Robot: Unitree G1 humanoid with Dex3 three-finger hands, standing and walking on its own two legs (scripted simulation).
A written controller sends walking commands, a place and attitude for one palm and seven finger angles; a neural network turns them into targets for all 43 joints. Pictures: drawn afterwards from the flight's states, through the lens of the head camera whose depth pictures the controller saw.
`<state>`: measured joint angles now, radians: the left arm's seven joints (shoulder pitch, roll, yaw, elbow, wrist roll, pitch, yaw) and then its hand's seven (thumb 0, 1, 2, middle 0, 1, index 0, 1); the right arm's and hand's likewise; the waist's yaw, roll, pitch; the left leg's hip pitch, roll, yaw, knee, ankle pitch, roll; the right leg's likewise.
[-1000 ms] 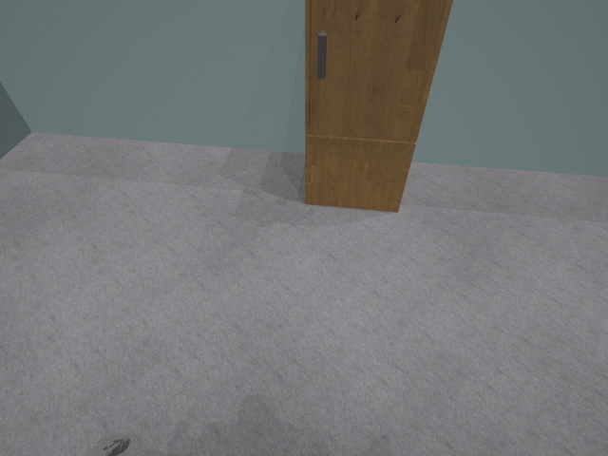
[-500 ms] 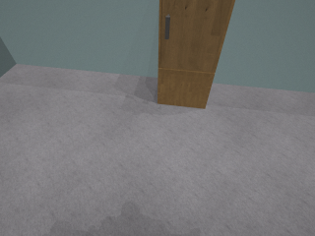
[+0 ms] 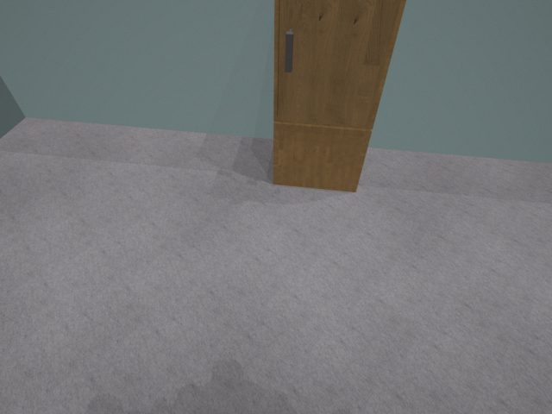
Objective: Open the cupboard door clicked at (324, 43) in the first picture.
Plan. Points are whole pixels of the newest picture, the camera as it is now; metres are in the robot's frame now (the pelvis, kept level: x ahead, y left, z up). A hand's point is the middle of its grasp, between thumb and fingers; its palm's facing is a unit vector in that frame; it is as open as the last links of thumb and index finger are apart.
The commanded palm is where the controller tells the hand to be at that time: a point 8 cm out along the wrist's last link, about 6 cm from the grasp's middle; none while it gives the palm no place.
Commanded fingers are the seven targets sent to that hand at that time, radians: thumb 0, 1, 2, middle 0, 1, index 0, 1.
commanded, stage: look at it before walking up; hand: left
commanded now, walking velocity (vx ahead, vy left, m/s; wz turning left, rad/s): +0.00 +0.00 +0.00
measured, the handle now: (289, 50) +1.33 +0.03 -0.03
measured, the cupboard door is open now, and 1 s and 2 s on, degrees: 0 0 0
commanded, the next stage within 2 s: walk to a spot facing it in 0.44 s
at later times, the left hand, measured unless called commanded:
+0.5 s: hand out of the picture +0.07 +0.25 -0.16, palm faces -0.03 -0.94 -0.33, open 7.4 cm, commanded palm none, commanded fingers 0.00 0.90 0.90 -0.20 -0.30 -0.20 -0.30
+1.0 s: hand out of the picture +0.03 +0.17 -0.19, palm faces +0.01 -0.99 -0.15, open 7.3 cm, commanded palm none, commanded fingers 0.00 0.90 0.90 -0.20 -0.30 -0.20 -0.30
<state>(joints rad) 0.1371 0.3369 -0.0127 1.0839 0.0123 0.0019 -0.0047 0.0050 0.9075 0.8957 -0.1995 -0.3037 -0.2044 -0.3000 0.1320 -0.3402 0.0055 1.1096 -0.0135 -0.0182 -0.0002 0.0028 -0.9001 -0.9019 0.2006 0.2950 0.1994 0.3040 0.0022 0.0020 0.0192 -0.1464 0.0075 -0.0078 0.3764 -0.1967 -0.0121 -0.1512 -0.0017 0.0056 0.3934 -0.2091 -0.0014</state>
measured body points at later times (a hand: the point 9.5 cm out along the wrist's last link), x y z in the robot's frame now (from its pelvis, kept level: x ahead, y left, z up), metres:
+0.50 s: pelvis +0.00 +0.00 +0.00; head +0.00 +0.00 +0.45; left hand +0.07 +0.30 -0.13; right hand +0.08 -0.30 -0.13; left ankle +0.01 +0.13 -0.75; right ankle +0.00 -0.12 -0.75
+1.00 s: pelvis +0.10 +0.01 -0.01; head +0.12 +0.02 +0.43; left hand +0.03 +0.23 -0.17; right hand +0.08 -0.24 -0.16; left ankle +0.07 +0.11 -0.71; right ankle +0.00 -0.12 -0.74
